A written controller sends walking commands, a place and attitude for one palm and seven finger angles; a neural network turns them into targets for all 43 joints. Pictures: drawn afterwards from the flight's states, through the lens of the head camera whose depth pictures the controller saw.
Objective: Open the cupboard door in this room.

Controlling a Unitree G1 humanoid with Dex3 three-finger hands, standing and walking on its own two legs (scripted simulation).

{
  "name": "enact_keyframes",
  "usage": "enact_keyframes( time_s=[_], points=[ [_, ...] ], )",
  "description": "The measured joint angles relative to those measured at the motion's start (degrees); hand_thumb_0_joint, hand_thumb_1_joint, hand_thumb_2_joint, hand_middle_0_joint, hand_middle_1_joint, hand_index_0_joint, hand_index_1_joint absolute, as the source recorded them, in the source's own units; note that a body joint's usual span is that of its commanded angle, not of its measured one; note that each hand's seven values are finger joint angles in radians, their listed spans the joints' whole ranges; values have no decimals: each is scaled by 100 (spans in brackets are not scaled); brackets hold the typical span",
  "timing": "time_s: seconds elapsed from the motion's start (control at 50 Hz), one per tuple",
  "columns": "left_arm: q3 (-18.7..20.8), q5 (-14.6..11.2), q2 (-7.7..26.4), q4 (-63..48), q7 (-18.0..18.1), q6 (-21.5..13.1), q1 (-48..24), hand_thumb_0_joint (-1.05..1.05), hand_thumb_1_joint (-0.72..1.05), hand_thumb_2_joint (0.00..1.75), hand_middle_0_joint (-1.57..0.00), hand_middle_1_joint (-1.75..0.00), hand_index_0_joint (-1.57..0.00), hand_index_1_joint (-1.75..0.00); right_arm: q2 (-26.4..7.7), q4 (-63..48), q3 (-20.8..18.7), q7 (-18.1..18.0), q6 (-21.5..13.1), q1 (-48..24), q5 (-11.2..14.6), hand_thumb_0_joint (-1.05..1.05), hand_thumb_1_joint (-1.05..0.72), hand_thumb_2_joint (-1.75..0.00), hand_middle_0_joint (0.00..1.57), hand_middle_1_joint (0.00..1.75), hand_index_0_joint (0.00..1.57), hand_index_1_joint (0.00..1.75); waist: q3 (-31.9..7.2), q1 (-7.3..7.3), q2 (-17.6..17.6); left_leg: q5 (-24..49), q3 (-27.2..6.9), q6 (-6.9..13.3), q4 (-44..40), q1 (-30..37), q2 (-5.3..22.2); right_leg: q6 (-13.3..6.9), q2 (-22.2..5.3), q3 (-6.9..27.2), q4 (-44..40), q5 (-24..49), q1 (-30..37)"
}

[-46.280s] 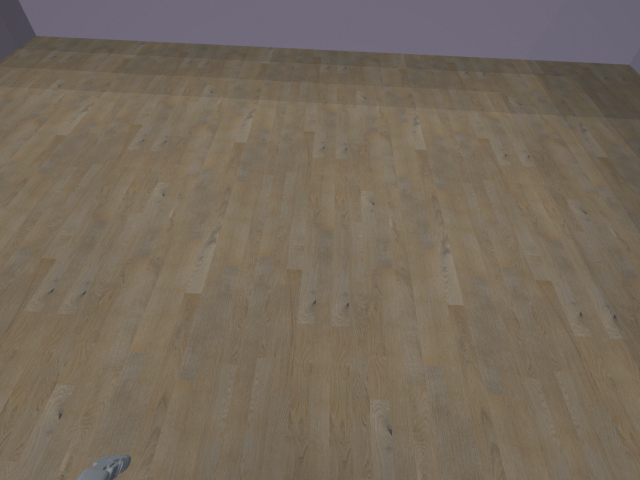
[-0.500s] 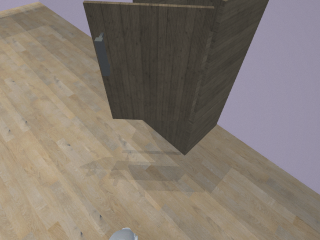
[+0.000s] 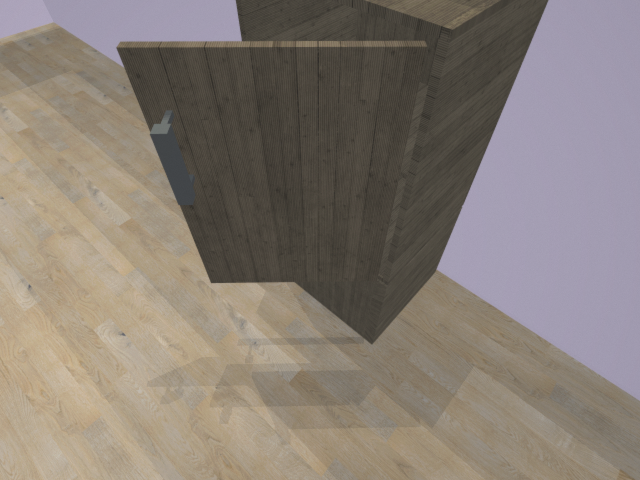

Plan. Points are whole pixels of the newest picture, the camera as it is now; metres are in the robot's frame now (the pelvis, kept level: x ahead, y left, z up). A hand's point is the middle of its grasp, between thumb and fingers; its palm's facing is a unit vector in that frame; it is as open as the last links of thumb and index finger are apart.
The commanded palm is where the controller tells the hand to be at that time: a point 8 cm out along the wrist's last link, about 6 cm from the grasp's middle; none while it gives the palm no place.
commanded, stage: come to a stop and stand still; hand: left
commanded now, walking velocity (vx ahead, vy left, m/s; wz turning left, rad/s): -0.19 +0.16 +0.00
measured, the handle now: (177, 159) +0.57 +0.26 +0.06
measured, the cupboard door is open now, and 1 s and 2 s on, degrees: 43 43 43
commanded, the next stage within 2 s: look again from close up in 1.08 s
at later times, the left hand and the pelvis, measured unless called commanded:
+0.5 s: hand out of the picture +0.03 +0.22 -0.17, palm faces +0.05 -0.97 -0.22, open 7.4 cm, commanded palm none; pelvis -0.01 +0.02 +0.01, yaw +0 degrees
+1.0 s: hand out of the picture -0.05 +0.16 -0.17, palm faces +0.03 -0.99 -0.16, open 7.3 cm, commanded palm none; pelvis -0.03 +0.00 +0.01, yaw +0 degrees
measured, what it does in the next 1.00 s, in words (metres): steps on the spot: right foot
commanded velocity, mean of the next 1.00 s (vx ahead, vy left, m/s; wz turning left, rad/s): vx -0.02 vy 0.01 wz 0.00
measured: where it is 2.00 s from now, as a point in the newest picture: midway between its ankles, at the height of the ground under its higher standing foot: outside the picture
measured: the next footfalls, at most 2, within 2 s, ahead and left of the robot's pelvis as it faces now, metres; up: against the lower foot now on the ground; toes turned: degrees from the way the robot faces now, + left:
right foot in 0.50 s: -0.03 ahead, -0.11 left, +0.00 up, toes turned -1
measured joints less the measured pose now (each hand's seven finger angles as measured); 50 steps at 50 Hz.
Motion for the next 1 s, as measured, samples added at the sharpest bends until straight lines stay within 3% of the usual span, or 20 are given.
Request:
enact_keyframes(
  time_s=[0.06,0.12,0.16,0.18,0.22,0.26,0.32,0.36,0.42,0.5,0.52,0.64,1.0],
  points=[
    [-28,-22,-77,-35,36,3,-141,1,92,90,-20,-30,-20,-30,-53,-26,-35,1,82,-26,11,0,-91,-90,20,30,20,29,82,-81,117,-309,-195,-95,273,-85,1,-28,25,-103,-13,-17,38],
    [4,-16,-126,-123,91,-5,-314,1,92,90,-20,-30,-20,-30,-87,-42,-54,-8,145,-87,24,0,-91,-90,20,30,20,29,198,-31,69,-805,-344,-182,648,-200,-75,-14,4,-144,-78,22,76],
    [36,-17,-128,-176,111,4,-401,1,91,90,-20,-30,-21,-30,-108,-64,-65,-17,157,-146,32,0,-91,-90,20,30,20,29,267,12,-16,-711,-351,-224,452,-156,-115,28,-33,-145,-101,55,93],
    [48,-28,-115,-193,113,18,-425,1,91,90,-20,-30,-21,-30,-119,-76,-66,-19,142,-173,28,0,-91,-90,20,30,20,29,291,23,-68,-295,-318,-207,181,-79,-122,65,-55,-139,-67,51,87],
    [82,-64,-50,-199,108,84,-432,1,91,90,-20,-30,-21,-30,-96,-100,-64,-31,101,-216,-12,0,-91,-90,20,30,20,29,308,77,-261,108,-206,64,16,28,-219,121,-146,-53,42,44,65],
    [94,-70,-7,-189,113,197,-388,1,91,90,-20,-30,-21,-30,-84,-165,-59,-50,70,-213,-59,0,-91,-90,20,30,20,29,225,109,-303,60,-154,247,-59,77,-213,105,-69,85,554,-591,-67],
    [124,-58,40,-149,102,325,-346,1,91,90,-20,-30,-20,-30,-54,-264,-16,-117,25,-219,-97,0,-91,-90,20,30,20,29,117,93,-255,139,-170,319,-265,107,-183,61,117,314,1519,-1119,-237],
    [129,-50,59,-134,88,321,-320,1,91,90,-20,-30,-20,-30,-33,-293,12,-125,-2,-253,-110,0,-91,-90,20,30,20,29,96,112,-210,243,-184,328,-393,111,-177,62,160,336,1624,-1150,-161],
    [102,-57,73,-111,71,291,-246,1,91,90,-20,-30,-20,-30,-17,-291,31,-123,-44,-319,-102,0,-91,-90,20,30,20,29,64,142,-159,361,-165,321,-536,96,-200,85,143,302,1151,-1076,145],
    [45,-60,96,-57,68,179,-68,1,91,90,-20,-30,-20,-30,-39,-248,25,-84,-87,-345,-38,0,-92,-90,21,30,21,30,-13,165,-166,365,-84,278,-454,-11,-298,62,80,318,-328,-139,819],
    [38,-55,96,-13,83,134,-17,1,91,90,-20,-30,-20,-30,-42,-220,24,-69,-81,-366,-16,0,-92,-90,21,30,21,30,-34,177,-174,333,-39,256,-391,-46,-312,69,59,357,-531,-320,917],
    [-92,-62,-61,209,104,37,208,1,91,90,-20,-30,-20,-30,-137,-59,11,-33,-89,-323,-5,0,-92,-90,21,30,21,29,-62,43,76,518,-95,186,-642,144,-231,70,157,303,-716,-297,1082],
    [-208,-102,-288,481,90,-25,547,1,92,90,-20,-30,-20,-30,25,473,136,-22,-23,256,-36,0,-91,-90,20,30,20,29,-22,30,-65,786,-220,33,-928,295,-71,-100,345,187,-1079,-28,1291]
  ],
)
